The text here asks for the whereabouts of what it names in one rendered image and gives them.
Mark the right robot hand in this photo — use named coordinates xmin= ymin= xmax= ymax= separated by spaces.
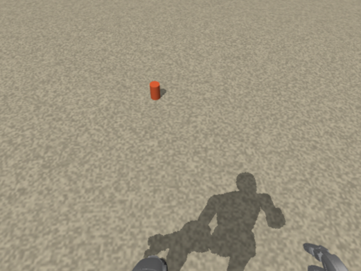
xmin=303 ymin=243 xmax=348 ymax=271

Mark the can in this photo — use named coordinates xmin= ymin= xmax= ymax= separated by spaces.
xmin=149 ymin=81 xmax=160 ymax=100

